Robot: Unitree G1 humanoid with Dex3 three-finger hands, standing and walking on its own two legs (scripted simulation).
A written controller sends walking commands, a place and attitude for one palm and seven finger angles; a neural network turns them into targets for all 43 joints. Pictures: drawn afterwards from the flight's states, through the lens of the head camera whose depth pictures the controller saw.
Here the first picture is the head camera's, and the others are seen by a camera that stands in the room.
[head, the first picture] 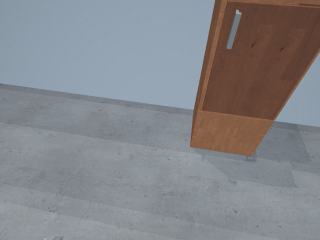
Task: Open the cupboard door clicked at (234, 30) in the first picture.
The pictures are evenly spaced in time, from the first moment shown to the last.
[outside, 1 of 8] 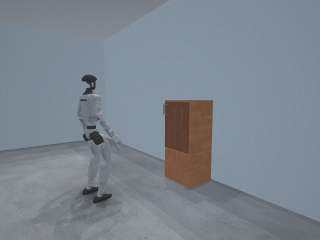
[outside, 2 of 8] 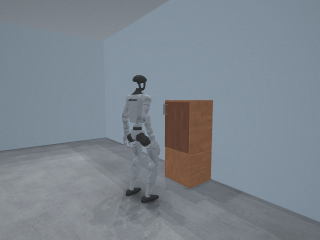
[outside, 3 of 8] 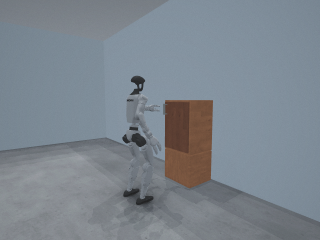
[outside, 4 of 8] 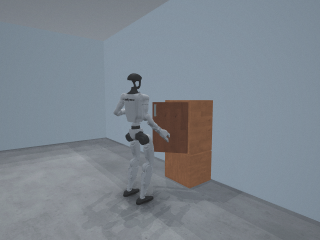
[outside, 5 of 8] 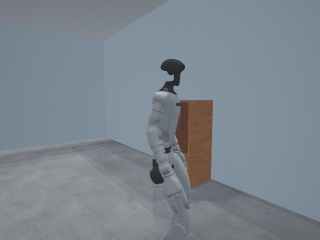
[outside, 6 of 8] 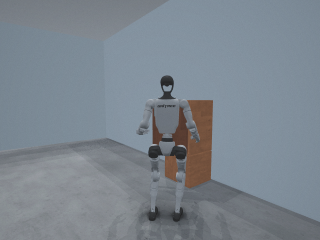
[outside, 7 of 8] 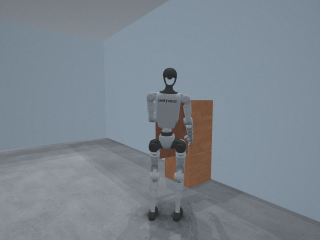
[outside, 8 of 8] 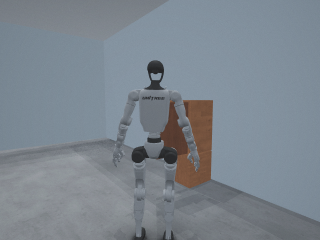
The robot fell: no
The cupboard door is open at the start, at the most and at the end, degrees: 0 84 84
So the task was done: yes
